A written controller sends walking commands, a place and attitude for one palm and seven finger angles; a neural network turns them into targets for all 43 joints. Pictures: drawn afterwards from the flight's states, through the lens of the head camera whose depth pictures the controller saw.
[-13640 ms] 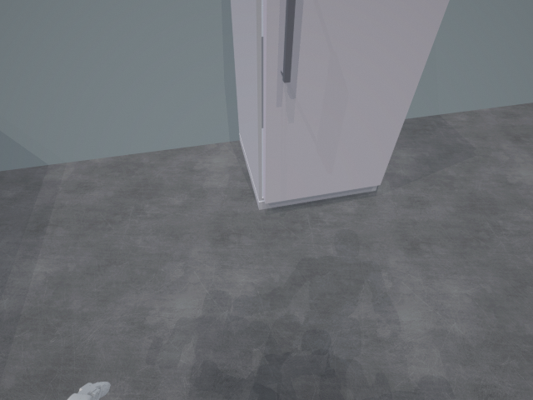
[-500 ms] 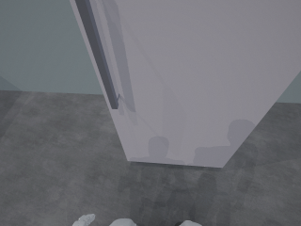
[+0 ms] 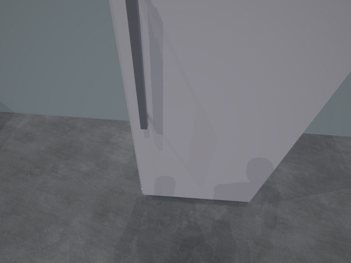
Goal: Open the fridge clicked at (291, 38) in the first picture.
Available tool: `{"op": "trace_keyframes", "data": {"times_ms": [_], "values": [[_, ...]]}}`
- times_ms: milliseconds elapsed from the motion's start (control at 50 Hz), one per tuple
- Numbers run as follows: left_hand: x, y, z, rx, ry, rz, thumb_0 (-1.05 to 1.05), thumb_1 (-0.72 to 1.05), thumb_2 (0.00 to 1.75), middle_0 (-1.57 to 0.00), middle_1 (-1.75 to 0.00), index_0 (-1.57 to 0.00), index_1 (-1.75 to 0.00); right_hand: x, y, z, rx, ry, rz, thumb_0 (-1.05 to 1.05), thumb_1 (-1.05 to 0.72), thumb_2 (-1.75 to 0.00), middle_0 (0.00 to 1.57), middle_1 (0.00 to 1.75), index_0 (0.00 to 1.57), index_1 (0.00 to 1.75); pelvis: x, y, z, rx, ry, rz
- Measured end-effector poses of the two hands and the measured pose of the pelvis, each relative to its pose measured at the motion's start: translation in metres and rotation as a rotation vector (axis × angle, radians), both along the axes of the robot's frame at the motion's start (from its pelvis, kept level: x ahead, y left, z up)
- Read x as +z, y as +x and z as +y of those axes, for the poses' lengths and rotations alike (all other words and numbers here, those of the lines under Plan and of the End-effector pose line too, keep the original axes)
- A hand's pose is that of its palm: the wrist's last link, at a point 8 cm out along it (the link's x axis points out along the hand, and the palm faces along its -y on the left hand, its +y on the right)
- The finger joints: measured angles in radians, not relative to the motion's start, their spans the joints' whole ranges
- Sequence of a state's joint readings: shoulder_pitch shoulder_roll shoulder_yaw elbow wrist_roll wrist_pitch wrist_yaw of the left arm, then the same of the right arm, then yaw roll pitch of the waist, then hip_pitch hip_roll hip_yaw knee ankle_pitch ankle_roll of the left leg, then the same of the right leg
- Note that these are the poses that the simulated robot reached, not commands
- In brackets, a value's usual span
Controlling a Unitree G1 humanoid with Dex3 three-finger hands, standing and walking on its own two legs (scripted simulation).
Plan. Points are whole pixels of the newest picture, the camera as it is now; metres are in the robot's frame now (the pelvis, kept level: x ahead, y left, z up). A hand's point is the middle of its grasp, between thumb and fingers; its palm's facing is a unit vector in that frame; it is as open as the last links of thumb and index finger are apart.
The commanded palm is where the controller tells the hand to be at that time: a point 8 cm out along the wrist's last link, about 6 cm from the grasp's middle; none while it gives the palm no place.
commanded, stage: come to a stop and stand still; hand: left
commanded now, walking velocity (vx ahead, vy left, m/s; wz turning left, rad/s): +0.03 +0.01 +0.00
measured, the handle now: (140, 68) +0.54 +0.12 +0.16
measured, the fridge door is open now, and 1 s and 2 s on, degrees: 0 0 0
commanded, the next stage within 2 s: look again from close up in 1.34 s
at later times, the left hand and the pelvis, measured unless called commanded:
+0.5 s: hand out of the picture +0.04 +0.15 -0.18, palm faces +0.07 -0.98 -0.20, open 7.2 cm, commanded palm none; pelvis +0.01 -0.03 -0.01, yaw +1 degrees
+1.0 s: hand out of the picture -0.07 +0.18 -0.19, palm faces +0.05 -0.98 -0.20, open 7.3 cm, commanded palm none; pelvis -0.04 +0.00 -0.01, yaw +1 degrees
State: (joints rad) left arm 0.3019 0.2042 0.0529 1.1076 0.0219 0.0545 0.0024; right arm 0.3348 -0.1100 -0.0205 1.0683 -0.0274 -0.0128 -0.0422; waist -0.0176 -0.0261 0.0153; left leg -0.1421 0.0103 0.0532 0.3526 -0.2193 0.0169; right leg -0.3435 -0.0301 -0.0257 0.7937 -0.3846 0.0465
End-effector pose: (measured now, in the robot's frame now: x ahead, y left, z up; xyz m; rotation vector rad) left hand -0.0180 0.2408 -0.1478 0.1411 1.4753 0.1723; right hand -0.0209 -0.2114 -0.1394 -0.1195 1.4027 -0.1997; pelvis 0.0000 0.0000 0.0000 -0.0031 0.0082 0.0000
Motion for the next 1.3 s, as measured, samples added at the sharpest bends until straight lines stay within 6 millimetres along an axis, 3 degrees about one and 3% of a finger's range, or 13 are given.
{"op": "trace_keyframes", "data": {"times_ms": [100, 160, 280, 380, 480, 560, 680, 820, 1040, 1160, 1300], "values": [[-0.002, 0.023, -0.025, -0.054, 0.012, -0.055, 0.01, 0.91, 0.90, -0.19, -0.30, -0.20, -0.30, -0.016, -0.026, -0.015, -0.026, 0.038, 0.091, 0.00, -0.90, -0.90, 0.20, 0.30, 0.20, 0.30, -0.010, 0.000, -0.019, -0.006, 0.027, 0.010], [-0.005, 0.037, -0.041, -0.068, 0.019, -0.107, 0.00, 0.91, 0.90, -0.19, -0.30, -0.20, -0.30, -0.024, -0.025, -0.030, -0.025, 0.033, 0.092, 0.00, -0.90, -0.90, 0.20, 0.30, 0.20, 0.30, -0.016, 0.001, -0.027, 0.007, -0.004, 0.004], [-0.013, 0.056, -0.052, -0.025, 0.016, -0.220, 0.01, 0.94, 0.90, -0.20, -0.30, -0.21, -0.30, -0.022, 0.015, -0.051, 0.008, -0.019, -0.009, 0.00, -0.91, -0.90, 0.20, 0.30, 0.20, 0.30, -0.020, 0.010, -0.035, 0.039, -0.040, -0.021], [-0.016, 0.063, -0.053, -0.008, 0.004, -0.256, 0.01, 0.95, 0.90, -0.20, -0.30, -0.21, -0.30, -0.007, 0.059, -0.054, 0.041, -0.047, -0.148, 0.00, -0.91, -0.90, 0.19, 0.30, 0.20, 0.30, -0.017, 0.014, -0.037, 0.028, -0.020, -0.044], [-0.008, 0.053, -0.048, -0.010, 0.007, -0.265, 0.01, 0.94, 0.90, -0.20, -0.30, -0.21, -0.30, -0.001, 0.086, -0.051, 0.076, -0.047, -0.230, 0.00, -0.92, -0.90, 0.19, 0.30, 0.20, 0.30, -0.012, 0.008, -0.032, 0.023, -0.021, -0.053], [-0.004, 0.034, -0.041, -0.008, 0.014, -0.243, 0.00, 0.92, 0.90, -0.20, -0.30, -0.21, -0.30, 0.001, 0.089, -0.044, 0.098, -0.030, -0.249, 0.00, -0.91, -0.90, 0.19, 0.30, 0.20, 0.30, -0.010, 0.000, -0.028, 0.023, -0.017, -0.057], [-0.002, 0.000, -0.031, 0.003, 0.023, -0.188, 0.00, 0.91, 0.90, -0.20, -0.30, -0.20, -0.30, 0.000, 0.069, -0.037, 0.107, -0.019, -0.216, 0.00, -0.91, -0.90, 0.20, 0.30, 0.20, 0.30, -0.007, -0.012, -0.020, 0.023, -0.016, -0.065], [-0.003, -0.034, -0.020, 0.007, 0.021, -0.129, 0.00, 0.91, 0.90, -0.20, -0.30, -0.20, -0.30, -0.002, 0.026, -0.034, 0.092, -0.029, -0.135, 0.00, -0.91, -0.90, 0.20, 0.30, 0.20, 0.30, -0.006, -0.027, -0.010, 0.024, -0.017, -0.073], [-0.007, -0.063, -0.010, 0.000, 0.000, -0.087, 0.00, 0.91, 0.90, -0.20, -0.30, -0.20, -0.30, -0.004, -0.036, -0.019, 0.049, -0.030, -0.026, 0.00, -0.91, -0.90, 0.20, 0.30, 0.20, 0.30, -0.006, -0.047, 0.006, 0.025, -0.017, -0.069], [-0.008, -0.077, -0.009, 0.008, -0.010, -0.066, 0.00, 0.91, 0.90, -0.20, -0.30, -0.20, -0.30, -0.008, -0.052, -0.006, 0.035, -0.011, 0.000, 0.00, -0.90, -0.90, 0.20, 0.30, 0.20, 0.30, -0.007, -0.054, 0.014, 0.025, -0.016, -0.062], [-0.008, -0.096, -0.013, 0.027, -0.019, -0.031, 0.00, 0.91, 0.90, -0.20, -0.30, -0.20, -0.30, -0.013, -0.053, 0.009, 0.030, 0.017, -0.010, 0.00, -0.90, -0.90, 0.20, 0.30, 0.20, 0.30, -0.009, -0.059, 0.018, 0.022, -0.013, -0.060]]}}
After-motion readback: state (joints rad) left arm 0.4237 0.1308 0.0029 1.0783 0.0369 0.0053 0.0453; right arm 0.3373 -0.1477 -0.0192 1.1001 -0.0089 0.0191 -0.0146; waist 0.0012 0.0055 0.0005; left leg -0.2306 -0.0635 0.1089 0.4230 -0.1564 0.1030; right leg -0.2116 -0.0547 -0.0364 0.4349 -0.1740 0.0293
